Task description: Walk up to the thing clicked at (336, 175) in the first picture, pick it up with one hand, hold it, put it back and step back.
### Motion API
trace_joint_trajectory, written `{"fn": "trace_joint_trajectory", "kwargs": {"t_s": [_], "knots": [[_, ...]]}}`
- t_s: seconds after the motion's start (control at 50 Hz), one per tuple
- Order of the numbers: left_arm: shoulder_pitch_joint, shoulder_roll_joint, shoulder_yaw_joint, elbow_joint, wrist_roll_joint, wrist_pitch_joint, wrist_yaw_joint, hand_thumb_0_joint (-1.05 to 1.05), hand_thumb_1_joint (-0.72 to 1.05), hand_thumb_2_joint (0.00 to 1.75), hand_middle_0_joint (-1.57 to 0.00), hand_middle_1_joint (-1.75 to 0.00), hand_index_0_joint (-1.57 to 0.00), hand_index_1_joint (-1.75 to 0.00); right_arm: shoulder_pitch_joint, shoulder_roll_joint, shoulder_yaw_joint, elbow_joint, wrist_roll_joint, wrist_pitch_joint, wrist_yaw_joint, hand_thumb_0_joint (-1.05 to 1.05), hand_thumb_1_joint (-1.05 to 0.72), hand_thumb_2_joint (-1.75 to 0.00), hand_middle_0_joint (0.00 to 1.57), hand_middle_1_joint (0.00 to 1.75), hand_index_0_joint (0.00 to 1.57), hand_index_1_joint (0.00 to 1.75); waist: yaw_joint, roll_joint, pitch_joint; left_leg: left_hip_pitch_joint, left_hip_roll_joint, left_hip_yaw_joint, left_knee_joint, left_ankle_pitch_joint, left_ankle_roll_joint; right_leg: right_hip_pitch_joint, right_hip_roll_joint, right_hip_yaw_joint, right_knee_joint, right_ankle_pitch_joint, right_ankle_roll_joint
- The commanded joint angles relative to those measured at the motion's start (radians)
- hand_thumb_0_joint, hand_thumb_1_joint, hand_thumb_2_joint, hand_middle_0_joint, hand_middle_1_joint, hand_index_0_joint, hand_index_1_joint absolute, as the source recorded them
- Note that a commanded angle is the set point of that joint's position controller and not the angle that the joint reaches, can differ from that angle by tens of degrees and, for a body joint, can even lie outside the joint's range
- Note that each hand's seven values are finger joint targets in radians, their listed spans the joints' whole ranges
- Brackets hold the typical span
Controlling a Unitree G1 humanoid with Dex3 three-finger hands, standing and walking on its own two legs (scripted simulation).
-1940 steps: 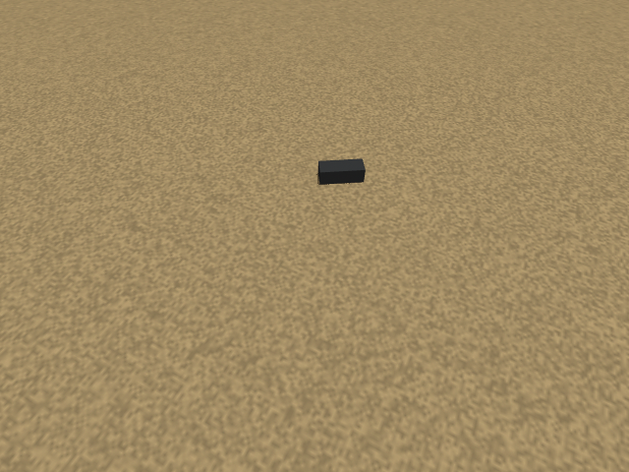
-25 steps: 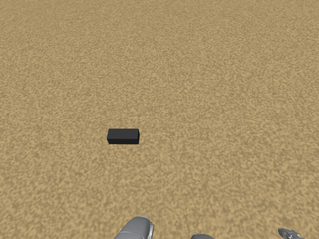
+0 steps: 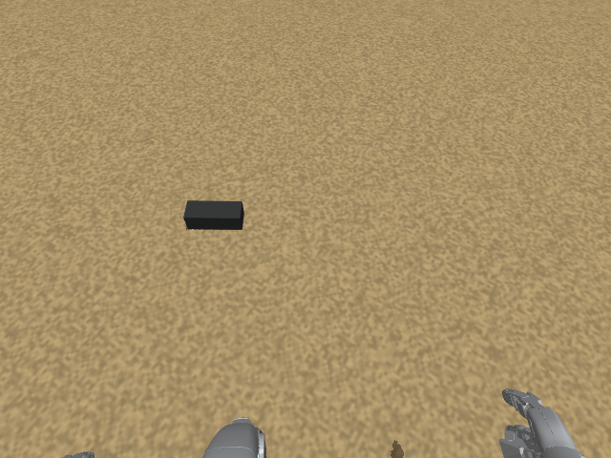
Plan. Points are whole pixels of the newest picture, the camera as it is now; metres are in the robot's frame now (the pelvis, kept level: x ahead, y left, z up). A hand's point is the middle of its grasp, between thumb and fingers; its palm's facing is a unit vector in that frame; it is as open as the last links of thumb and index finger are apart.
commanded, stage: step back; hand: left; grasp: from above
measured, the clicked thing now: (214, 215) +0.98 +0.36 -0.71
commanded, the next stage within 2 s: stand in 1.16 s
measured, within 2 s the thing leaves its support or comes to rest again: neither
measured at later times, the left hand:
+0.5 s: hand out of the picture -0.01 +0.27 -0.13, palm faces +0.07 -0.92 -0.39, open 7.4 cm
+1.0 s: hand out of the picture +0.04 +0.27 -0.14, palm faces +0.11 -0.93 -0.36, open 7.4 cm
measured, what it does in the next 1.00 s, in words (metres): steps on the spot: left foot, then left foot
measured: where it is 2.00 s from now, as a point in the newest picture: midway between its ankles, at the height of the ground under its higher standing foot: outside the picture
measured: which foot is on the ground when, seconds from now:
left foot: down 0.00-0.02, up 0.04-0.28, down 0.30-0.58, up 0.60-0.80, down 0.82-1.00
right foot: down 0.00-1.00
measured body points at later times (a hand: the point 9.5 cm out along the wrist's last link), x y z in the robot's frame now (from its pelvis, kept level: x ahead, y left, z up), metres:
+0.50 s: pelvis -0.05 -0.01 +0.02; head -0.04 -0.01 +0.47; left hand -0.01 +0.32 -0.10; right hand +0.02 -0.31 -0.11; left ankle -0.05 +0.12 -0.71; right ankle -0.04 -0.13 -0.69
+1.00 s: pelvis -0.01 +0.00 +0.02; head +0.01 +0.01 +0.46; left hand +0.03 +0.32 -0.11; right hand +0.12 -0.28 -0.11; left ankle +0.01 +0.13 -0.71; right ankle -0.01 -0.13 -0.71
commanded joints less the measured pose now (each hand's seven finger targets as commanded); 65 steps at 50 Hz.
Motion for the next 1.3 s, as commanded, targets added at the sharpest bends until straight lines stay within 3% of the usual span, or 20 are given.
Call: {"fn": "trace_joint_trajectory", "kwargs": {"t_s": [0.0, 0.02, 0.08, 0.2, 0.26, 0.28, 0.32, 0.36, 0.46, 0.52, 0.54, 0.56, 0.58, 0.66, 0.78, 0.82, 0.84, 0.86, 0.96, 1.28], "knots": [[0.083, 0.346, 0.106, -0.034, 0.025, -0.036, 0.011, 0.0, 0.9, 0.9, -0.2, -0.3, -0.2, -0.3, -0.019, -0.153, -0.052, -0.074, 0.014, 0.003, -0.024, 0.0, -0.9, -0.9, 0.2, 0.3, 0.2, 0.3, 0.059, -0.234, -0.128, -0.129, -0.127, -0.109, 0.193, -0.398, 0.005, -0.101, -0.353, 0.491, -0.422, -0.26, -0.205], [-0.008, 0.386, 0.108, -0.066, 0.029, -0.039, 0.016, 0.0, 0.9, 0.9, -0.2, -0.3, -0.2, -0.3, -0.041, -0.206, -0.071, -0.064, 0.014, 0.005, -0.028, 0.0, -0.9, -0.9, 0.2, 0.3, 0.2, 0.3, 0.056, -0.223, -0.047, -0.055, -0.092, -0.212, 0.357, -0.394, -0.02, -0.313, -0.456, 0.595, -0.48, -0.347, -0.29], [-0.116, 0.256, 0.076, -0.076, 0.022, -0.061, 0.023, 0.0, 0.9, 0.9, -0.2, -0.3, -0.2, -0.3, 0.058, -0.189, -0.063, 0.004, 0.025, -0.009, -0.022, 0.0, -0.9, -0.9, 0.2, 0.3, 0.2, 0.3, -0.032, -0.093, -0.03, -0.071, -0.141, -0.193, 0.435, -0.235, -0.008, -0.194, -0.247, 0.234, -0.336, -0.015, -0.17], [0.015, 0.271, 0.081, -0.037, 0.026, -0.074, 0.009, 0.0, 0.9, 0.9, -0.2, -0.3, -0.2, -0.3, 0.028, -0.182, -0.059, 0.026, 0.001, -0.039, 0.009, 0.0, -0.9, -0.9, 0.2, 0.3, 0.2, 0.3, 0.059, -0.186, -0.065, -0.02, -0.079, -0.08, 0.061, -0.334, -0.024, 0.004, -0.257, 0.242, -0.338, -0.199, -0.177], [-0.024, 0.259, 0.061, -0.036, 0.011, -0.059, 0.001, 0.0, 0.9, 0.9, -0.2, -0.3, -0.2, -0.3, 0.119, -0.166, -0.064, 0.083, 0.007, -0.058, 0.009, 0.0, -0.9, -0.9, 0.2, 0.3, 0.2, 0.3, 0.001, -0.159, -0.089, 0.234, -0.11, -0.003, -0.223, -0.212, 0.002, -0.087, -0.231, 0.16, -0.262, -0.071, -0.144], [-0.013, 0.218, 0.043, -0.039, 0.012, -0.055, -0.001, 0.0, 0.9, 0.9, -0.2, -0.3, -0.2, -0.3, 0.156, -0.178, -0.075, 0.102, 0.003, -0.066, 0.004, 0.0, -0.9, -0.9, 0.2, 0.3, 0.2, 0.3, -0.021, -0.108, -0.121, 0.344, -0.102, -0.045, -0.284, -0.166, 0.022, -0.126, -0.199, 0.107, -0.169, 0.043, -0.117], [-0.084, 0.176, 0.034, -0.033, -0.013, -0.059, -0.002, 0.0, 0.9, 0.9, -0.2, -0.3, -0.2, -0.3, 0.19, -0.302, -0.099, 0.111, 0.001, -0.072, 0.002, 0.0, -0.9, -0.9, 0.2, 0.3, 0.2, 0.3, -0.054, 0.146, -0.13, 0.315, 0.192, -0.549, -0.403, -0.578, 0.188, -0.288, -0.016, -0.077, 0.105, -0.099, -0.027], [-0.062, 0.211, 0.045, -0.023, -0.008, -0.063, -0.002, 0.0, 0.9, 0.9, -0.2, -0.3, -0.2, -0.3, 0.15, -0.292, -0.096, 0.088, -0.003, -0.08, 0.004, 0.0, -0.9, -0.9, 0.2, 0.3, 0.2, 0.3, -0.036, 0.093, -0.056, 0.251, 0.233, -0.564, -0.429, -0.527, 0.258, -0.307, -0.064, 0.019, 0.245, -0.094, -0.029], [-0.004, 0.179, 0.047, 0.02, -0.005, -0.082, -0.013, 0.0, 0.9, 0.9, -0.2, -0.3, -0.2, -0.3, 0.123, -0.257, -0.087, 0.09, -0.002, -0.073, 0.008, 0.0, -0.9, -0.9, 0.2, 0.3, 0.2, 0.3, -0.034, 0.18, -0.095, 0.22, 0.146, -0.347, -0.348, -0.269, 0.187, -0.153, -0.029, -0.066, 0.024, -0.034, -0.017], [0.08, 0.166, 0.05, 0.071, 0.003, -0.097, 0.004, 0.0, 0.9, 0.9, -0.2, -0.3, -0.2, -0.3, 0.069, -0.182, -0.059, 0.076, 0.017, -0.05, 0.011, 0.0, -0.9, -0.9, 0.2, 0.3, 0.2, 0.3, 0.039, 0.103, -0.128, 0.034, 0.06, -0.198, -0.17, -0.211, 0.106, 0.155, 0.02, -0.101, -0.232, 0.153, -0.026], [0.109, 0.204, 0.063, 0.078, 0.014, -0.103, 0.012, 0.0, 0.9, 0.9, -0.2, -0.3, -0.2, -0.3, 0.083, -0.125, -0.039, 0.062, 0.021, -0.048, 0.008, 0.0, -0.9, -0.9, 0.2, 0.3, 0.2, 0.3, 0.051, -0.024, -0.145, -0.071, -0.007, -0.144, -0.009, -0.214, 0.062, 0.245, -0.086, 0.084, -0.315, 0.076, -0.046], [0.115, 0.3, 0.082, 0.067, 0.022, -0.107, 0.019, 0.0, 0.9, 0.9, -0.2, -0.3, -0.2, -0.3, 0.05, -0.092, -0.03, 0.038, 0.021, -0.048, 0.001, 0.0, -0.9, -0.9, 0.2, 0.3, 0.2, 0.3, 0.072, -0.205, -0.127, -0.209, -0.145, -0.097, 0.178, -0.36, 0.021, 0.215, -0.32, 0.442, -0.453, -0.129, -0.138], [0.034, 0.333, 0.088, 0.039, 0.021, -0.107, 0.016, 0.0, 0.9, 0.9, -0.2, -0.3, -0.2, -0.3, 0.057, -0.166, -0.053, 0.061, 0.013, -0.044, -0.012, 0.0, -0.9, -0.9, 0.2, 0.3, 0.2, 0.3, 0.05, -0.123, -0.057, -0.132, -0.077, -0.171, 0.272, -0.416, 0.012, 0.026, -0.455, 0.53, -0.467, -0.198, -0.243], [-0.052, 0.243, 0.058, 0.023, 0.004, -0.12, 0.017, 0.0, 0.9, 0.9, -0.2, -0.3, -0.2, -0.3, 0.141, -0.163, -0.051, 0.121, 0.018, -0.056, -0.001, 0.0, -0.9, -0.9, 0.2, 0.3, 0.2, 0.3, -0.005, -0.093, -0.07, -0.018, -0.034, -0.156, 0.197, -0.272, 0.006, 0.002, -0.294, 0.214, -0.363, 0.163, -0.178], [-0.09, 0.22, 0.031, 0.027, -0.015, -0.093, 0.013, 0.0, 0.9, 0.9, -0.2, -0.3, -0.2, -0.3, 0.14, -0.128, -0.048, 0.159, 0.012, -0.062, -0.003, 0.0, -0.9, -0.9, 0.2, 0.3, 0.2, 0.3, -0.031, -0.123, -0.147, 0.264, -0.073, 0.002, -0.189, -0.012, 0.008, -0.057, -0.223, 0.04, -0.148, 0.566, -0.11], [-0.062, 0.155, 0.007, 0.021, -0.028, -0.081, 0.013, 0.0, 0.9, 0.9, -0.2, -0.3, -0.2, -0.3, 0.121, -0.195, -0.058, 0.152, 0.004, -0.075, -0.015, 0.0, -0.9, -0.9, 0.2, 0.3, 0.2, 0.3, -0.018, 0.047, -0.223, 0.325, 0.104, -0.224, -0.233, 0.239, 0.07, -0.075, -0.12, -0.019, -0.036, 0.448, -0.022], [-0.061, 0.17, 0.014, 0.043, -0.04, -0.07, 0.015, 0.0, 0.9, 0.9, -0.2, -0.3, -0.2, -0.3, 0.049, -0.243, -0.059, 0.138, 0.018, -0.072, -0.013, 0.0, -0.9, -0.9, 0.2, 0.3, 0.2, 0.3, 0.004, 0.092, -0.225, 0.214, 0.177, -0.307, -0.242, 0.161, 0.161, -0.022, -0.043, -0.056, -0.002, 0.156, -0.006], [-0.055, 0.169, 0.011, 0.062, -0.035, -0.067, 0.018, 0.0, 0.9, 0.9, -0.2, -0.3, -0.2, -0.3, 0.015, -0.243, -0.056, 0.137, 0.023, -0.07, -0.01, 0.0, -0.9, -0.9, 0.2, 0.3, 0.2, 0.3, 0.009, 0.102, -0.209, 0.185, 0.203, -0.318, -0.25, 0.126, 0.186, 0.017, -0.044, -0.044, -0.036, 0.058, -0.015], [-0.059, 0.197, 0.008, 0.118, -0.023, -0.086, 0.013, 0.0, 0.9, 0.9, -0.2, -0.3, -0.2, -0.3, -0.052, -0.171, -0.026, 0.169, 0.027, -0.061, -0.01, 0.0, -0.9, -0.9, 0.2, 0.3, 0.2, 0.3, 0.005, 0.08, -0.199, 0.193, 0.068, -0.152, -0.208, 0.127, 0.045, 0.073, -0.119, 0.025, -0.21, 0.328, -0.037], [-0.137, 0.169, -0.027, 0.191, -0.022, -0.089, 0.009, 0.0, 0.9, 0.9, -0.2, -0.3, -0.2, -0.3, -0.096, -0.148, -0.012, 0.241, 0.033, -0.067, 0.002, 0.0, -0.9, -0.9, 0.2, 0.3, 0.2, 0.3, -0.018, 0.003, -0.191, 0.371, 0.07, -0.119, -0.333, 0.206, 0.024, 0.094, -0.143, 0.021, -0.375, 0.378, -0.002]]}}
